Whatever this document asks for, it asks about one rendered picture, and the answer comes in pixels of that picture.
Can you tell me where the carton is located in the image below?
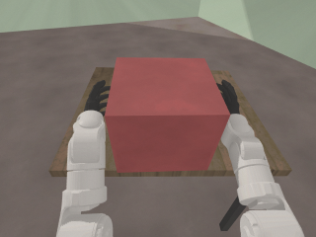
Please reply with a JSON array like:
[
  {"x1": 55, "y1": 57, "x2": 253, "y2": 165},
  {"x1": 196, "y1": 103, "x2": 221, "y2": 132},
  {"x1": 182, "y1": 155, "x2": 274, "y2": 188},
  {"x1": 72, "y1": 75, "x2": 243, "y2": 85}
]
[{"x1": 105, "y1": 57, "x2": 231, "y2": 173}]

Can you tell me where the left robot hand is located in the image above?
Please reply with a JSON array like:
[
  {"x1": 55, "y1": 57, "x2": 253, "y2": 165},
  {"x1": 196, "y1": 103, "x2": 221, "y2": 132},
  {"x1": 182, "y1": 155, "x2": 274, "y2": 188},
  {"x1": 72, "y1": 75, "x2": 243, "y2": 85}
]
[{"x1": 84, "y1": 80, "x2": 111, "y2": 116}]

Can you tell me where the robot left forearm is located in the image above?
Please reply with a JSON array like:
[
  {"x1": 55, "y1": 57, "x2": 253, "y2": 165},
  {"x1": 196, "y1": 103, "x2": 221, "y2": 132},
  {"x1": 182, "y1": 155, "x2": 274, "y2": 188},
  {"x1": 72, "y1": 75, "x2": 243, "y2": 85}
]
[{"x1": 56, "y1": 110, "x2": 108, "y2": 237}]

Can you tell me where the robot right forearm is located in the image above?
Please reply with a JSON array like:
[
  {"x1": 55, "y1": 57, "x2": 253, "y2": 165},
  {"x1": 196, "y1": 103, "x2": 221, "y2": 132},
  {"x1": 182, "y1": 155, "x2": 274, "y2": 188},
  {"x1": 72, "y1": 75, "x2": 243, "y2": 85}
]
[{"x1": 220, "y1": 114, "x2": 305, "y2": 237}]

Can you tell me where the robot right upper arm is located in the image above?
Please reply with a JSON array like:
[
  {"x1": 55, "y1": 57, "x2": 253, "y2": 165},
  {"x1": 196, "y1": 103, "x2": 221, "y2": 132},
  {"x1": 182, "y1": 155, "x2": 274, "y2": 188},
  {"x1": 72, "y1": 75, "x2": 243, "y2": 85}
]
[{"x1": 240, "y1": 209, "x2": 304, "y2": 237}]

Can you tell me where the robot left upper arm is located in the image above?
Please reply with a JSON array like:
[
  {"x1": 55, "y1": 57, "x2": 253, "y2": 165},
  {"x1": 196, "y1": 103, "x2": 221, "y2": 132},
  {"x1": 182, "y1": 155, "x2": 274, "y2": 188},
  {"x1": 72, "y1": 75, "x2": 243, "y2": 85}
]
[{"x1": 57, "y1": 213, "x2": 114, "y2": 237}]

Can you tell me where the right robot hand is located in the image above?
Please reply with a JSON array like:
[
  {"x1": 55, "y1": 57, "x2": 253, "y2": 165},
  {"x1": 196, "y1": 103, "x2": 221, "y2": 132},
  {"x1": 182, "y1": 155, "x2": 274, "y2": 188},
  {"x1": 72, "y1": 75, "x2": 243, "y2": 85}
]
[{"x1": 216, "y1": 79, "x2": 240, "y2": 115}]

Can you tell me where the table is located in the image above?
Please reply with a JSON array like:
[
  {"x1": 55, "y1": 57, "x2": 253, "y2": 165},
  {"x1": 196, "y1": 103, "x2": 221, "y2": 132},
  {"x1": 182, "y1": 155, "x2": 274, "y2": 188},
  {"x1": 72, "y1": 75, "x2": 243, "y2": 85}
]
[{"x1": 48, "y1": 67, "x2": 292, "y2": 231}]

